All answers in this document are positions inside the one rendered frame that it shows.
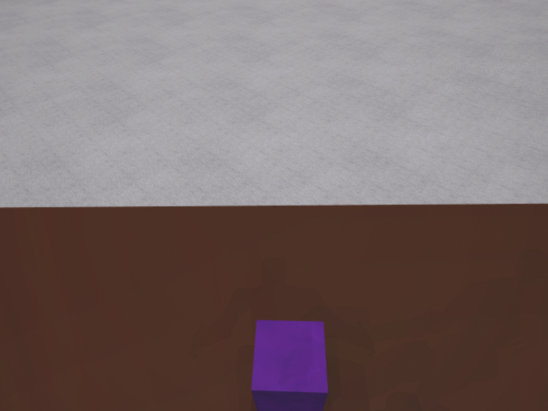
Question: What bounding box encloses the carton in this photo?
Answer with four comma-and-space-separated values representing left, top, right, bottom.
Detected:
251, 320, 328, 411

